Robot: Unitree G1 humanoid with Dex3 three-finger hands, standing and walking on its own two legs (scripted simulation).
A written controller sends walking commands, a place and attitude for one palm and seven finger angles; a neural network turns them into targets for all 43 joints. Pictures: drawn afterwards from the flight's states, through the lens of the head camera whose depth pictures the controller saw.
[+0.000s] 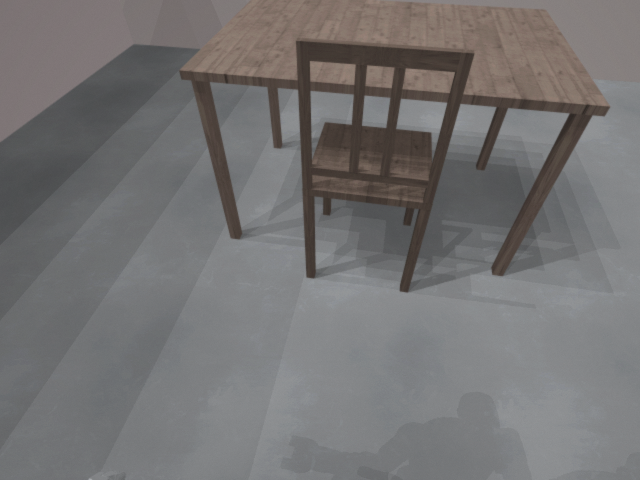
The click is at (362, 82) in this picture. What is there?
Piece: chair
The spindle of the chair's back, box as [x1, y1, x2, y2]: [349, 65, 366, 172]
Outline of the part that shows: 366,65 356,65 355,67 349,171 357,172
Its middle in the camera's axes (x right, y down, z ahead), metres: +0.10 -0.31 +1.03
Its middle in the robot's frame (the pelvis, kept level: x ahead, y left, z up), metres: +0.98 -0.04 -0.06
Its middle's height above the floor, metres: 0.71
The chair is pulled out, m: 0.00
